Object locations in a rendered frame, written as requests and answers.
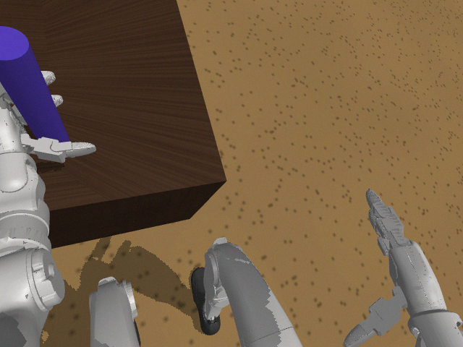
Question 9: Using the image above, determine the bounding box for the left robot hand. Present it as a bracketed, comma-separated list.
[0, 71, 96, 163]

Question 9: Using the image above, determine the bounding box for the right robot foot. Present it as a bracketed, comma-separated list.
[191, 267, 221, 335]

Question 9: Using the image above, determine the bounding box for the right robot arm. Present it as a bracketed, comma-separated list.
[407, 309, 463, 347]

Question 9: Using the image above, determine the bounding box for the left robot arm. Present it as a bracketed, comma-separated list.
[0, 152, 65, 347]

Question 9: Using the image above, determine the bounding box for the can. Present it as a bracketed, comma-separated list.
[0, 26, 70, 142]

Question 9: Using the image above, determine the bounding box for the right robot hand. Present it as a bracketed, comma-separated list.
[344, 189, 447, 347]

